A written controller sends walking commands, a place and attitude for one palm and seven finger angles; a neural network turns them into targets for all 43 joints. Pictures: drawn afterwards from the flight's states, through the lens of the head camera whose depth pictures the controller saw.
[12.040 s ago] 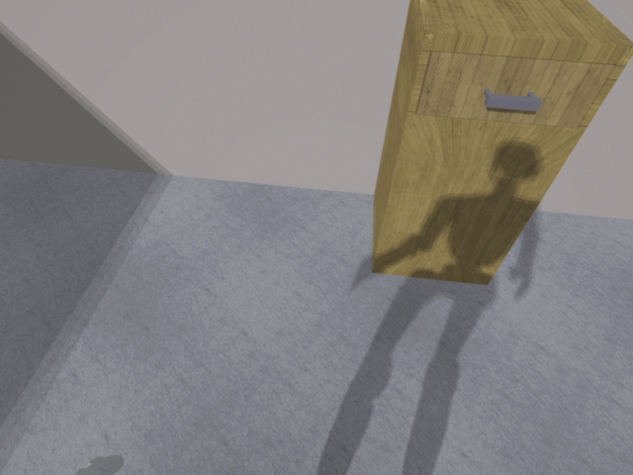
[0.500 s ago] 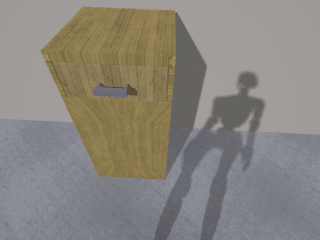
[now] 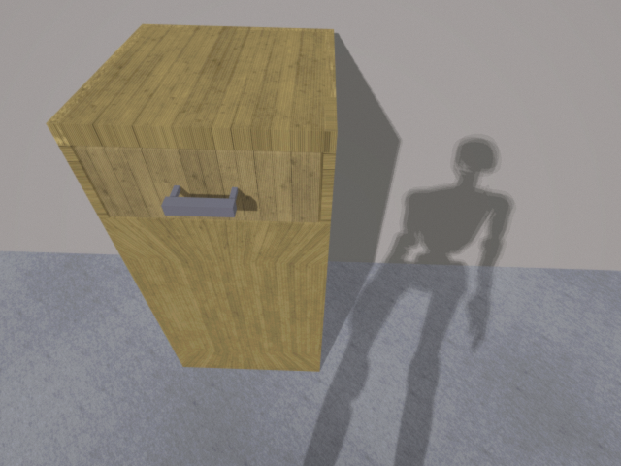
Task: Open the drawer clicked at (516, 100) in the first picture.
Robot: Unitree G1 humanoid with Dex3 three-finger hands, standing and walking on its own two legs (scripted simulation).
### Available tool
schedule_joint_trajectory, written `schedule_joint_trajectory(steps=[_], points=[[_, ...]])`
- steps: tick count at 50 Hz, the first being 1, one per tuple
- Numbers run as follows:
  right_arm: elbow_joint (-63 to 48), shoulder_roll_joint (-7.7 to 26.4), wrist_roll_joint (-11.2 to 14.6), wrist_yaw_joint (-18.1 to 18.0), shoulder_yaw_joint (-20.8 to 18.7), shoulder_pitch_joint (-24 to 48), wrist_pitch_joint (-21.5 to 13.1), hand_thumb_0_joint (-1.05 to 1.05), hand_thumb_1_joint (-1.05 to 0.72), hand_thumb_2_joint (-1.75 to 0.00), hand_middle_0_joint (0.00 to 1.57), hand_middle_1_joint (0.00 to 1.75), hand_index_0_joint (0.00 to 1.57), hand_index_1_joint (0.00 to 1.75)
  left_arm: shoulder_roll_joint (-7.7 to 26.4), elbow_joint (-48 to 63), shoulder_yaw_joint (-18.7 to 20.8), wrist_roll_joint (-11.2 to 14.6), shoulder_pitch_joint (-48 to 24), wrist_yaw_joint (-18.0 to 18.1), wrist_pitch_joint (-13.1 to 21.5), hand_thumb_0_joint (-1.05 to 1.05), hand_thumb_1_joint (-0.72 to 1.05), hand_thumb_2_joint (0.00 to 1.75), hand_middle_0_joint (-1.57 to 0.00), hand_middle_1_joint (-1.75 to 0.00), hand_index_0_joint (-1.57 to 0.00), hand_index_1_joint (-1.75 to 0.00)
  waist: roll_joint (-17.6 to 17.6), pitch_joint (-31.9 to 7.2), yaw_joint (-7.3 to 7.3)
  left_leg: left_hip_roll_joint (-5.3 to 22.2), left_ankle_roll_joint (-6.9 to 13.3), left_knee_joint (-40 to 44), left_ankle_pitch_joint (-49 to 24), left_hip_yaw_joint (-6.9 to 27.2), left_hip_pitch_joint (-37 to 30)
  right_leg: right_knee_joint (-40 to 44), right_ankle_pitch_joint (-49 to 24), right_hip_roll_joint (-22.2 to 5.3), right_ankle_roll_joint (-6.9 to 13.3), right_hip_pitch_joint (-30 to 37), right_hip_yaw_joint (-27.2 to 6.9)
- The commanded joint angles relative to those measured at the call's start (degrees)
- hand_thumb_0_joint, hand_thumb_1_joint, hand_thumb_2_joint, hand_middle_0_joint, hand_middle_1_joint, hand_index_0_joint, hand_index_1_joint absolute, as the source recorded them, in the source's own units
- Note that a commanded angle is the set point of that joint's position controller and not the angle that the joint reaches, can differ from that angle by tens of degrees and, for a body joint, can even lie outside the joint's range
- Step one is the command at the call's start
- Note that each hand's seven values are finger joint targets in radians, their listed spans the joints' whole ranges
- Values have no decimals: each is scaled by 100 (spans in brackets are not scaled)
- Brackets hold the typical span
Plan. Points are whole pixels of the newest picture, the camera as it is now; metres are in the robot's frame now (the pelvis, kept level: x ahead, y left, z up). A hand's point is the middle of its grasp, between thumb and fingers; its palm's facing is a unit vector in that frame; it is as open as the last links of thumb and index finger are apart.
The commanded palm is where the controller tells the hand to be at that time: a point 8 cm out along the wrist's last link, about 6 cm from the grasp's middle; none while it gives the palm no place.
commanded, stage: come to a stop and stand still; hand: left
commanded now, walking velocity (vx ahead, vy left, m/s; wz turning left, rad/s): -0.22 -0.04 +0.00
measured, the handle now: (202, 199) +0.53 +0.23 +0.03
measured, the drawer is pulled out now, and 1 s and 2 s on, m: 0.00 0.00 0.00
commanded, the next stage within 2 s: look again from close up in 1.44 s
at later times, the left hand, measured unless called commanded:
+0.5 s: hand out of the picture +0.04 +0.19 -0.17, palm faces +0.01 -0.97 -0.25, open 7.4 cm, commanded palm none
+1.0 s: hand out of the picture -0.05 +0.16 -0.16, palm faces -0.02 -0.98 -0.21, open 7.4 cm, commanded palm none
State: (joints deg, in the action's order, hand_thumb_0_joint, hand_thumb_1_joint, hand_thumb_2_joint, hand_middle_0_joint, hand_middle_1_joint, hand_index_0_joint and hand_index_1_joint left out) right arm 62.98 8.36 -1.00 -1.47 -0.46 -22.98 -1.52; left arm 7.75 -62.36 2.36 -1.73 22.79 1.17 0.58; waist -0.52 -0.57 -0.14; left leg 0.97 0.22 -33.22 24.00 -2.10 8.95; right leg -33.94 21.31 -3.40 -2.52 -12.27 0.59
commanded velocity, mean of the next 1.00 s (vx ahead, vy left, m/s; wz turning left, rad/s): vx -0.03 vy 0.00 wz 0.00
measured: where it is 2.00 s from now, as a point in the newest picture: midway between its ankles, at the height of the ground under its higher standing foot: outside the picture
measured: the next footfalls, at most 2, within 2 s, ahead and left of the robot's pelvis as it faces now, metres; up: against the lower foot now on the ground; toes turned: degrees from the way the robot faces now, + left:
none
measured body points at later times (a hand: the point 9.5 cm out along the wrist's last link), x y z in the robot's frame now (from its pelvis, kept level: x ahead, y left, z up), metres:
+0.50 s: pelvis -0.02 +0.00 +0.00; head +0.00 +0.00 +0.45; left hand +0.04 +0.24 -0.15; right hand +0.04 -0.25 -0.14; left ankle -0.06 +0.11 -0.73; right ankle -0.04 -0.14 -0.72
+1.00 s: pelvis -0.04 -0.02 +0.01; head -0.03 -0.03 +0.46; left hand -0.04 +0.21 -0.14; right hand -0.08 -0.24 -0.15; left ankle -0.06 +0.11 -0.73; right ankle -0.04 -0.15 -0.73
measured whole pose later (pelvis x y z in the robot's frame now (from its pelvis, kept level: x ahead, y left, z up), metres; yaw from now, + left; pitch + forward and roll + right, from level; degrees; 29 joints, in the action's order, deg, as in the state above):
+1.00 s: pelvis -0.04 -0.02 +0.01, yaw -1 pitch -1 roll +1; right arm 63.1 9.8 -1.0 -0.8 1.0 -20.2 -0.2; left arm 9.4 -62.1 -0.7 -0.9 17.3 1.2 -0.3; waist -0.6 2.2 0.3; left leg 2.0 -0.9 -28.2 16.8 -3.9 10.2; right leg -30.1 15.2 -2.8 -1.0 -13.8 1.6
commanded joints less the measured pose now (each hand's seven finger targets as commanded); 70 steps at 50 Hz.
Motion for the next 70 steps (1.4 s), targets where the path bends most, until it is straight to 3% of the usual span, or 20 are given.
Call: schedule_joint_trajectory(steps=[1, 3, 7, 10, 15, 16, 17, 18, 19, 20, 21, 22, 23, 24, 27, 32, 34, 39, 51, 70], points=[[-205, 551, 55, -158, -103, -152, -73, 0, -90, -90, 20, 30, 20, 30, 587, 43, 74, 84, 574, 153, 108, 0, 90, 90, -20, -30, -20, -30, 344, 187, -38, 334, 21, 155, -4033, -4, 389, 96, -4690, -405, 451, 669, -214], [-143, 553, 81, -185, -130, -140, -1, 0, -90, -90, 20, 30, 20, 30, 629, 101, 52, 116, 339, 212, 69, 0, 90, 90, -20, -30, -20, -30, 236, 158, 43, 374, -36, 342, -4611, 13, 160, -4, -5073, -384, 342, 617, -113], [-194, 664, 60, -196, -262, -91, 95, 0, -90, -90, 20, 30, 20, 30, 634, 348, 102, 83, 13, 245, -46, 0, 90, 90, -20, -30, -20, -30, -54, 122, 89, 559, 47, 383, -5419, 47, -340, -66, -4019, -228, 236, 175, 17], [-265, 699, 36, -176, -327, 111, 141, 0, -90, -90, 20, 30, 20, 30, 604, 458, 130, 52, -151, 221, -88, 0, 90, 90, -20, -30, -20, -30, 21, 206, 64, 625, 106, 441, -4903, 47, -327, 75, -3497, -189, 236, 67, 28], [-428, 641, 23, -124, -291, 328, 136, 0, -90, -90, 20, 30, 20, 30, 738, 554, 140, 51, -201, 193, -75, 0, 90, 90, -20, -30, -20, -30, 182, -50, 19, 510, 33, 465, -3662, 5, 1, 304, -3870, -391, 381, 466, -159], [-849, 939, 112, -60, -350, 865, 46, 0, -90, -90, 20, 30, 20, 30, 1034, 367, 111, 66, 93, 378, 98, 0, 90, 90, -20, -30, -20, -30, 1185, 78, -154, 551, -129, -643, -3657, -276, 420, 533, -5719, -496, 231, 369, -262], [-1135, 589, 58, 23, -284, 655, 29, 0, -90, -90, 20, 30, 20, 30, 1157, 642, 158, 33, 187, 350, 165, 0, 90, 90, -20, -30, -20, -30, 1428, -332, -120, 212, 17, -649, -775, 24, 1044, 343, -6479, -994, 605, 1087, -838], [-1147, 472, 88, 61, -246, 824, 72, 0, -90, -90, 20, 30, 20, 30, 1278, 684, 108, 31, -144, 299, 193, 0, 90, 90, -20, -30, -20, -30, 996, -552, -46, 185, 43, -228, 28, -155, 1034, 279, -6164, -1130, 802, 1243, -775], [-1178, 469, 68, 80, -201, 740, 57, 0, -90, -90, 20, 30, 20, 30, 1239, 830, 60, 15, -351, 259, 168, 0, 90, 90, -20, -30, -20, -30, 488, -743, 44, 16, 57, 318, -337, -184, 768, -67, -5875, -920, 791, 1275, -593], [-1049, 607, 39, 82, -202, 526, 11, 0, -90, -90, 20, 30, 20, 30, 1200, 842, 43, 88, -485, 239, 158, 0, 90, 90, -20, -30, -20, -30, -8, -944, 165, 213, 121, 644, -2028, -58, 200, -372, -5223, -642, 613, 1016, -317], [-953, 878, -11, 49, -227, 377, -10, 0, -90, -90, 20, 30, 20, 30, 1062, 890, 11, 142, -520, 222, 133, 0, 90, 90, -20, -30, -20, -30, -551, -949, 135, 635, 230, 326, -4042, 240, -297, -435, -3854, -327, 470, 527, -74], [-936, 982, -14, 10, -232, 493, 9, 0, -90, -90, 20, 30, 20, 30, 973, 860, -36, 151, -579, 202, 98, 0, 90, 90, -20, -30, -20, -30, -1093, -684, 81, 863, 292, 280, -5147, 296, -530, -357, -2614, -135, 412, 142, 127], [-932, 1014, -9, -5, -206, 532, 35, 0, -90, -90, 20, 30, 20, 30, 914, 845, -71, 132, -651, 196, 36, 0, 90, 90, -20, -30, -20, -30, -1262, -319, 65, 1014, 395, 413, -5382, 395, -409, -233, -1302, 52, 364, -57, 221], [-977, 1034, -2, -17, -193, 704, 76, 0, -90, -90, 20, 30, 20, 30, 879, 808, -87, 124, -683, 174, -7, 0, 90, 90, -20, -30, -20, -30, -926, 13, 7, 989, 413, 464, -4756, 350, -183, -16, -899, 93, 362, -95, 207], [-1025, 928, 3, 1, -114, 889, 106, 0, -90, -90, 20, 30, 20, 30, 952, 733, -151, 105, -756, 101, -36, 0, 90, 90, -20, -30, -20, -30, -120, 538, 31, 600, 225, 767, -2238, 246, 368, 526, -1537, -129, 402, -139, -115], [-903, 907, -9, 59, -53, 830, 110, 0, -90, -90, 20, 30, 20, 30, 1043, 720, -164, 94, -800, 32, -74, 0, 90, 90, -20, -30, -20, -30, 81, 811, 15, 454, 215, 1245, -279, 305, 747, 982, -101, -130, 381, -368, -301], [-845, 868, -20, 68, -58, 720, 102, 0, -90, -90, 20, 30, 20, 30, 1040, 716, -163, 80, -766, 22, -62, 0, 90, 90, -20, -30, -20, -30, 117, 785, 37, 425, 215, 1308, -99, 299, 702, 1097, 127, -132, 388, -443, -346], [-666, 832, -16, 69, -23, 485, 73, 0, -90, -90, 20, 30, 20, 30, 993, 630, -164, 90, -667, 9, -25, 0, 90, 90, -20, -30, -20, -30, 159, 588, 41, 421, 212, 1310, -183, 289, 611, 1168, 176, -160, 400, -418, -377], [-117, 618, 32, -1, 37, 87, -6, 0, -90, -90, 20, 30, 20, 30, 768, 138, -181, 123, -345, 26, 67, 0, 90, 90, -20, -30, -20, -30, 113, 312, 17, 484, 149, 1076, -1233, 164, 376, 959, -1150, -244, 445, -41, -286], [82, 424, 26, -56, 0, 188, -20, 0, -90, -90, 20, 30, 20, 30, 611, -37, -154, 97, -308, 64, 80, 0, 90, 90, -20, -30, -20, -30, 44, 540, 1, 523, 112, 1078, -1652, 141, 247, 945, -1666, -233, 441, -92, -245]])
